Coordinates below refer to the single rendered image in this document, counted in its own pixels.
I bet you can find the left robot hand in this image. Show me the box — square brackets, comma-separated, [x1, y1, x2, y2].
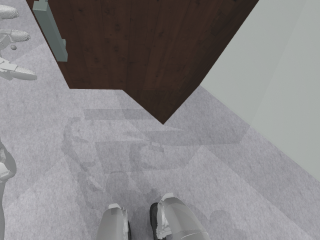
[0, 4, 38, 81]

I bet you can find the handle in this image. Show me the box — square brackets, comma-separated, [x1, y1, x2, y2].
[32, 0, 68, 62]

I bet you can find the cupboard door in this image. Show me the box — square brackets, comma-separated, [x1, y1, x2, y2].
[26, 0, 223, 91]

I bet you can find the left robot upper arm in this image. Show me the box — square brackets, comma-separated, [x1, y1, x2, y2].
[0, 141, 17, 240]

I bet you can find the robot right shin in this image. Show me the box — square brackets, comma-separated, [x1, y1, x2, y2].
[156, 193, 174, 239]

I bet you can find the right robot foot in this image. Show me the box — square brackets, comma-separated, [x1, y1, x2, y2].
[149, 202, 167, 240]

